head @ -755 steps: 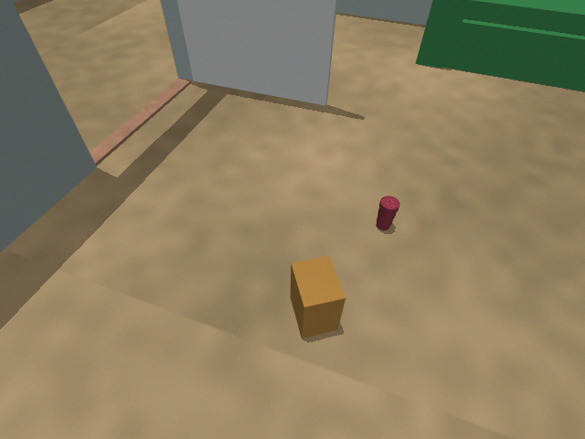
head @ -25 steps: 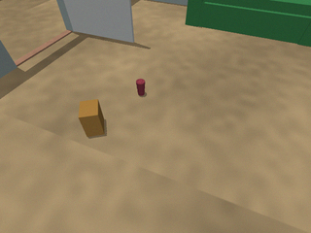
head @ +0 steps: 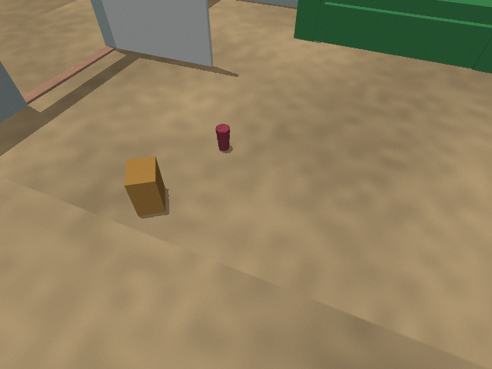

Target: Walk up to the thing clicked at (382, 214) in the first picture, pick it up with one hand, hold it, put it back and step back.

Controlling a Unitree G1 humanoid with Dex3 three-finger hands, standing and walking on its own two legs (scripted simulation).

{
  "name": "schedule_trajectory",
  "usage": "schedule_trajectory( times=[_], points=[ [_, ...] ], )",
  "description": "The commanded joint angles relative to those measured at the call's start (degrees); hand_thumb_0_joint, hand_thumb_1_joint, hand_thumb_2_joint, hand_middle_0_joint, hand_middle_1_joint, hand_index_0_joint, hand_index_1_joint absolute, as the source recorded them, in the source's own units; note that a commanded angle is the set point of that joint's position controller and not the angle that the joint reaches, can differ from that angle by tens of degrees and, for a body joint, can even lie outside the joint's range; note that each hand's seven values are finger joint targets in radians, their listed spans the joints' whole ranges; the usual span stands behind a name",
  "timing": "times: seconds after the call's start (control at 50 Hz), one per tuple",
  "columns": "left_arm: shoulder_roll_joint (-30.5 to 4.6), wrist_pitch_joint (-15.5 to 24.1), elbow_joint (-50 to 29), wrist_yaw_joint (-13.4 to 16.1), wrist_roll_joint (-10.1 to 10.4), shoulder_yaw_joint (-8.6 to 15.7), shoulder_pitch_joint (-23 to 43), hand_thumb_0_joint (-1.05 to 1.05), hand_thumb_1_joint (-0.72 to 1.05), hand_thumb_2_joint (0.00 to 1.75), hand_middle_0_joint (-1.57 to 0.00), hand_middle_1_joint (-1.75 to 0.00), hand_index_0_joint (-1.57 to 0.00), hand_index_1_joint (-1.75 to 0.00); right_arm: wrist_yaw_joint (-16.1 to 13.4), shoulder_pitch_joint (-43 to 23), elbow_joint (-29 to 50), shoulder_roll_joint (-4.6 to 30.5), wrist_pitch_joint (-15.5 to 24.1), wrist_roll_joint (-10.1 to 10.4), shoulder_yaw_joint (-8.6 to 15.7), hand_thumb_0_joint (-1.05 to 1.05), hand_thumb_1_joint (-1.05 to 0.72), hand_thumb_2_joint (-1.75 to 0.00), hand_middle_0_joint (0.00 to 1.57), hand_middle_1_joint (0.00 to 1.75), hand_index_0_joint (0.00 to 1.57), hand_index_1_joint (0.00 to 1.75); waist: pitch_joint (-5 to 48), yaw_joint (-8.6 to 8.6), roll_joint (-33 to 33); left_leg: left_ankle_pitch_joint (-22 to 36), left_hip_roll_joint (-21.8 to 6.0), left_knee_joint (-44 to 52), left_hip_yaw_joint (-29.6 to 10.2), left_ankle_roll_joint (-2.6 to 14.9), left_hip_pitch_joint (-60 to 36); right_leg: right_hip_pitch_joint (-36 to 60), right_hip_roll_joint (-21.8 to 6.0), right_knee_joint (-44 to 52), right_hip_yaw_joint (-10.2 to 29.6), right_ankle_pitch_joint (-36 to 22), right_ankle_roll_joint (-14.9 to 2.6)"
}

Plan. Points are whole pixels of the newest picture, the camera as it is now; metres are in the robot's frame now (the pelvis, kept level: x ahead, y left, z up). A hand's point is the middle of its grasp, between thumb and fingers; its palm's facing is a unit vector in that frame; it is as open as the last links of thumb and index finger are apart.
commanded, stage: stand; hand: left
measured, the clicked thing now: (223, 138) +1.48 +0.15 -0.71
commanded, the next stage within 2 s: walk up in 0.06 s
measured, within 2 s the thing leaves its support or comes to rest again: neither
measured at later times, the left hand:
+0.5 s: hand out of the picture +0.15 +0.35 -0.16, palm faces -0.01 -0.94 -0.33, open 7.4 cm
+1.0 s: hand (137, 233) +0.44 +0.27 -0.13, palm faces -0.06 -0.92 -0.38, open 7.4 cm
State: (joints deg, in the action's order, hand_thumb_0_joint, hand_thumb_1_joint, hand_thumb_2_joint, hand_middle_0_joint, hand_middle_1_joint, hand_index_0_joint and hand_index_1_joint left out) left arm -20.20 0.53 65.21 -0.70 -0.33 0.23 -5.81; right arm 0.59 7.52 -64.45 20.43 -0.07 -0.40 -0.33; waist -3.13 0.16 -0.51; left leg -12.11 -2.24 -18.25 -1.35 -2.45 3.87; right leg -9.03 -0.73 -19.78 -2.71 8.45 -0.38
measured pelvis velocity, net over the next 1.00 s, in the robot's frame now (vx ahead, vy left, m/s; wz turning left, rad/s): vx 0.33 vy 0.01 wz -0.08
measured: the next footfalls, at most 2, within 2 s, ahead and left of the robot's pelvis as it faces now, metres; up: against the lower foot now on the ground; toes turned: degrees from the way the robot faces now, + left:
left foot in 0.34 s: +0.13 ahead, +0.18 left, +0.00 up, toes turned +5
right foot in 0.78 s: +0.36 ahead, -0.10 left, +0.00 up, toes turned -9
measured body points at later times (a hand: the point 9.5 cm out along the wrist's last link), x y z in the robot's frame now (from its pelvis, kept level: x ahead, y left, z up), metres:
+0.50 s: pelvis +0.08 +0.07 -0.01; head +0.06 +0.09 +0.44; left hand +0.15 +0.40 -0.14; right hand +0.10 -0.28 -0.10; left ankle +0.09 +0.18 -0.75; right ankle +0.12 -0.08 -0.68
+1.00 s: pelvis +0.33 +0.01 -0.01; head +0.35 -0.02 +0.44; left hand +0.44 +0.31 -0.10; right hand +0.37 -0.31 -0.14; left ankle +0.29 +0.17 -0.66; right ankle +0.32 -0.10 -0.75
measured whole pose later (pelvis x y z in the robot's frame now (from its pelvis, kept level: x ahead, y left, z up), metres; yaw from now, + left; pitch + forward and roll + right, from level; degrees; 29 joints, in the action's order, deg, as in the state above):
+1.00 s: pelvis +0.33 +0.01 -0.01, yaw -5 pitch -2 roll +1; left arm -21.2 4.6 51.2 -3.1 0.5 2.9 -11.8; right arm 3.1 15.0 -51.8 23.9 2.5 0.5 2.8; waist -5.0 1.2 -2.1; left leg -20.3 -3.1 -63.8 -0.7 2.3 23.4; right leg -11.5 -2.1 -28.5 -3.8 15.2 -1.5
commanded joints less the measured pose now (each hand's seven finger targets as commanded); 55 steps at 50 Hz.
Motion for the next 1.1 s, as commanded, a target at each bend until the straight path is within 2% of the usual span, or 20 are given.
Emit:
schedule_trajectory(
  times=[0.0, 0.02, 0.04, 0.06, 0.1, 0.14, 0.2, 0.28, 0.3, 0.32, 0.34, 0.38, 0.44, 0.48, 0.72, 0.78, 0.82, 0.84, 0.92, 1.08],
  points=[
    [-12.58, 1.3, -3.56, 0.9, -0.19, 2.21, 2.21, 0.0, 0.9, 0.9, -0.2, -0.3, -0.2, -0.3, -1.04, -1.87, 2.95, 12.03, 1.33, -0.21, 2.3, 0.0, -0.9, -0.9, 0.2, 0.3, 0.2, 0.3, 4.15, 0.14, 0.68, 5.54, -5.22, 3.17, -3.55, 2.98, 3.31, 3.77, -6.9, 3.53, 6.72, -4.81, -0.76],
    [-12.82, 1.23, -3.64, 0.88, -0.09, 2.28, 2.42, 0.0, 0.9, 0.9, -0.2, -0.3, -0.2, -0.3, -1.01, -1.47, 3.07, 11.63, 1.29, -0.34, 2.18, 0.0, -0.9, -0.9, 0.2, 0.3, 0.2, 0.3, 3.93, -0.01, 0.84, 4.78, -4.96, 3.32, -3.26, 2.83, 3.97, 4.04, -7.08, 3.57, 6.76, -4.16, -0.93],
    [-18.17, 2.0, -6.42, -0.98, -1.34, 6.59, -2.35, 0.0, 0.9, 0.9, -0.2, -0.3, -0.2, -0.3, 0.36, 1.09, 6.1, 17.1, 2.6, -1.42, 5.96, 0.0, -0.9, -0.9, 0.2, 0.3, 0.2, 0.3, 11.23, 1.16, 2.34, -22.59, -2.61, -3.61, -2.47, 6.82, 5.11, 7.37, -5.07, 0.34, 7.74, 26.81, -3.26],
    [-18.89, 2.08, -6.06, -1.62, -1.89, 7.1, -3.31, 0.0, 0.9, 0.9, -0.2, -0.3, -0.2, -0.3, 1.0, -0.73, 6.55, 17.43, 2.72, -2.05, 6.35, 0.0, -0.9, -0.9, 0.2, 0.3, 0.2, 0.3, 6.08, 2.53, 1.91, -28.56, -1.81, -7.31, -1.66, 7.0, 14.54, 6.19, -7.79, 0.9, 11.94, 35.78, -4.81],
    [-21.6, 2.31, -6.9, -1.97, -2.09, 8.69, -4.82, 0.0, 0.9, 0.9, -0.2, -0.3, -0.2, -0.3, 1.72, -5.24, 9.67, 14.77, 2.33, -2.47, 6.14, 0.0, -0.9, -0.9, 0.2, 0.3, 0.2, 0.3, -1.37, 4.87, 11.24, -19.39, 0.84, -25.98, 4.87, 4.38, 28.99, 5.82, -19.71, 13.59, 26.44, 46.5, -10.53],
    [-20.63, 2.97, -8.84, -1.97, -2.0, 8.71, -3.64, 0.0, 0.9, 0.9, -0.2, -0.3, -0.2, -0.3, 2.1, -5.31, 10.24, 14.52, 2.99, -2.28, 6.66, 0.0, -0.9, -0.9, 0.2, 0.3, 0.2, 0.3, -4.73, 5.03, 7.2, -14.38, -3.66, -27.64, -0.05, 3.8, 33.35, 7.17, -21.84, 13.15, 27.61, 33.7, -14.16],
    [-19.31, 2.79, -10.52, -2.4, -2.59, 8.61, -3.51, 0.0, 0.9, 0.9, -0.2, -0.3, -0.2, -0.3, 3.3, -1.77, 10.36, 14.09, 4.09, -1.9, 7.42, 0.0, -0.9, -0.9, 0.2, 0.3, 0.2, 0.3, 1.35, 3.26, 8.22, -17.14, -3.72, -21.24, -0.37, 3.88, 23.82, 6.02, -15.7, 10.38, 19.13, 28.26, -11.66],
    [-18.45, 1.65, -15.08, -3.28, -2.11, 8.03, 6.89, 0.0, 0.9, 0.9, -0.2, -0.3, -0.2, -0.3, 3.33, 15.22, 6.68, 14.26, 3.29, -1.58, 9.94, 0.0, -0.9, -0.9, 0.2, 0.3, 0.2, 0.3, 4.49, -7.32, 7.73, -2.78, 0.55, -13.47, 7.47, 3.16, -7.61, -20.35, -8.25, 1.42, 7.48, 33.82, -6.53],
    [-15.93, 1.28, -16.0, -3.33, -2.48, 7.39, 7.54, 0.0, 0.9, 0.9, -0.2, -0.3, -0.2, -0.3, 2.64, 22.34, 4.57, 15.57, 3.27, -1.75, 11.12, 0.0, -0.9, -0.9, 0.2, 0.3, 0.2, 0.3, 6.44, -10.98, 1.07, -2.93, 1.08, -12.14, 5.69, 3.36, -19.72, -30.9, -4.97, -10.24, 3.87, 34.65, -5.11],
    [-11.29, 1.03, -16.82, -3.05, -2.1, 5.91, 6.35, 0.0, 0.9, 0.9, -0.2, -0.3, -0.2, -0.3, 1.71, 26.3, 3.92, 19.6, 3.44, -2.56, 12.19, 0.0, -0.9, -0.9, 0.2, 0.3, 0.2, 0.3, 4.92, -12.9, -14.81, -18.08, -5.98, -2.13, -6.32, 3.63, -20.38, -39.96, 3.54, -29.79, 0.28, 35.02, -4.38],
    [-9.25, 0.72, -17.53, -2.72, -1.47, 5.2, 4.67, 0.0, 0.9, 0.9, -0.2, -0.3, -0.2, -0.3, 0.86, 19.94, 7.62, 23.16, 4.09, -3.5, 12.16, 0.0, -0.9, -0.9, 0.2, 0.3, 0.2, 0.3, 0.46, -9.8, -18.07, -39.34, -18.94, 9.7, -31.24, 5.61, -8.99, -44.19, 7.24, -45.53, 7.91, 26.72, -2.41],
    [-15.44, 0.62, -15.07, -2.72, -0.62, 5.87, -0.6, 0.0, 0.9, 0.9, -0.2, -0.3, -0.2, -0.3, 0.58, 4.64, 11.96, 23.95, 4.82, -1.79, 11.0, 0.0, -0.9, -0.9, 0.2, 0.3, 0.2, 0.3, -6.5, -1.78, -7.9, -44.45, -21.9, 17.35, -32.56, 8.64, 10.42, -32.49, -0.77, -44.66, 15.52, 13.66, -2.26],
    [-18.34, 0.83, -9.83, -3.89, -0.34, 7.18, -9.91, 0.0, 0.9, 0.9, -0.2, -0.3, -0.2, -0.3, 1.18, -0.65, 14.36, 19.81, 5.66, -1.18, 9.25, 0.0, -0.9, -0.9, 0.2, 0.3, 0.2, 0.3, -5.15, 2.9, -9.47, -33.68, -14.94, 13.86, -15.09, 10.39, 8.71, -26.81, -2.58, -40.59, 9.98, 7.1, 0.14],
    [-17.74, 0.94, -9.75, -4.48, -0.38, 7.04, -8.96, 0.0, 0.9, 0.9, -0.2, -0.3, -0.2, -0.3, 1.27, 1.4, 14.09, 18.91, 6.32, -1.21, 9.14, 0.0, -0.9, -0.9, 0.2, 0.3, 0.2, 0.3, -5.93, 1.79, -8.5, -28.42, -13.97, 13.36, -9.7, 11.2, 9.75, -24.93, -3.28, -36.17, 8.28, 5.15, 1.44],
    [-13.96, 2.8, -16.2, -5.12, -0.81, 5.73, 3.7, 0.0, 0.9, 0.9, -0.2, -0.3, -0.2, -0.3, 1.45, 10.15, 14.8, 19.31, 5.5, -0.73, 8.94, 0.0, -0.9, -0.9, 0.2, 0.3, 0.2, 0.3, -3.01, -2.71, -5.57, 2.2, -13.16, 3.21, 1.48, 12.47, -1.42, -16.78, -3.25, -12.73, -1.27, 2.87, -1.05],
    [-17.25, 3.89, -12.41, -3.53, -0.92, 7.56, -10.23, 0.0, 0.9, 0.9, -0.2, -0.3, -0.2, -0.3, 1.05, 12.02, 16.22, 15.93, 4.85, -0.63, 7.34, 0.0, -0.9, -0.9, 0.2, 0.3, 0.2, 0.3, 7.79, 4.05, 5.03, 16.95, -7.34, -23.54, 7.45, 8.7, 5.46, 9.13, 0.24, -7.32, -2.44, 5.33, -3.52],
    [-25.75, 4.34, -11.42, -2.13, -0.5, 10.02, -20.43, 0.0, 0.9, 0.9, -0.2, -0.3, -0.2, -0.3, 1.01, 13.26, 18.45, 13.34, 5.06, 0.79, 5.95, 0.0, -0.9, -0.9, 0.2, 0.3, 0.2, 0.3, 13.32, 7.55, 19.92, -16.05, 4.99, -47.59, 6.43, 4.3, 33.23, 29.9, -21.71, 2.88, 39.0, 11.03, -13.35],
    [-25.68, 4.25, -12.76, -1.94, 0.36, 10.1, -18.02, 0.0, 0.9, 0.9, -0.2, -0.3, -0.2, -0.3, 0.37, 10.34, 17.79, 17.3, 4.97, 0.25, 6.67, 0.0, -0.9, -0.9, 0.2, 0.3, 0.2, 0.3, 11.34, 7.88, 14.54, -18.5, 0.14, -51.26, 1.3, 4.31, 34.44, 26.61, -25.12, 2.11, 41.24, 4.4, -17.16],
    [-17.85, 4.41, -15.5, -0.74, 1.38, 7.42, -9.6, 0.0, 0.9, 0.9, -0.2, -0.3, -0.2, -0.3, 1.3, 10.21, 16.15, 13.84, 4.49, 1.47, 6.18, 0.0, -0.9, -0.9, 0.2, 0.3, 0.2, 0.3, 2.48, 1.78, 8.72, -7.55, -2.97, -46.82, -2.88, 5.1, 26.76, 5.99, -13.58, 1.48, 12.53, -11.77, -10.4],
    [-18.33, 5.99, -19.72, -1.34, -0.4, 7.2, -7.83, 0.0, 0.9, 0.9, -0.2, -0.3, -0.2, -0.3, 4.0, 2.0, 19.48, 11.82, 4.37, -0.26, 6.75, 0.0, -0.9, -0.9, 0.2, 0.3, 0.2, 0.3, -1.28, 2.18, 8.34, 4.2, -3.58, -19.26, 3.18, 2.13, 23.06, 0.45, -11.92, 3.14, 2.26, -13.48, -10.69]
  ],
)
